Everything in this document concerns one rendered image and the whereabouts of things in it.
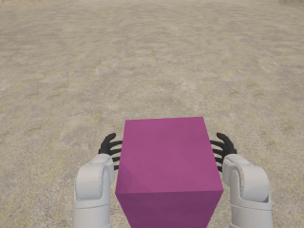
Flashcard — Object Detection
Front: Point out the left robot forearm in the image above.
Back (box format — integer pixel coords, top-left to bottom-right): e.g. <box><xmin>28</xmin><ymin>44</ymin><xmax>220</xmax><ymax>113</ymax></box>
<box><xmin>71</xmin><ymin>153</ymin><xmax>115</xmax><ymax>228</ymax></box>

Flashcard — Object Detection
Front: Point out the left robot hand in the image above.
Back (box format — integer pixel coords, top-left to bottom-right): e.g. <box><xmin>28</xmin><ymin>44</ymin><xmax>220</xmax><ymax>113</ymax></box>
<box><xmin>98</xmin><ymin>133</ymin><xmax>123</xmax><ymax>170</ymax></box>

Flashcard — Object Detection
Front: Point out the right robot hand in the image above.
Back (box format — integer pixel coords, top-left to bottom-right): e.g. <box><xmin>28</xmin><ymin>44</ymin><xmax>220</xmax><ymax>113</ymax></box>
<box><xmin>210</xmin><ymin>132</ymin><xmax>238</xmax><ymax>173</ymax></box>

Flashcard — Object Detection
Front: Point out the right robot forearm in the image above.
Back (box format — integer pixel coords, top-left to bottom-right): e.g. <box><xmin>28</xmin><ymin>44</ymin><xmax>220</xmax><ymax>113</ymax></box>
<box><xmin>222</xmin><ymin>154</ymin><xmax>274</xmax><ymax>228</ymax></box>

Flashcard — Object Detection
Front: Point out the carton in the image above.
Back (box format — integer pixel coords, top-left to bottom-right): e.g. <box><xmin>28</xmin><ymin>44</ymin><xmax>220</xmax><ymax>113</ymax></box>
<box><xmin>115</xmin><ymin>116</ymin><xmax>224</xmax><ymax>228</ymax></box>

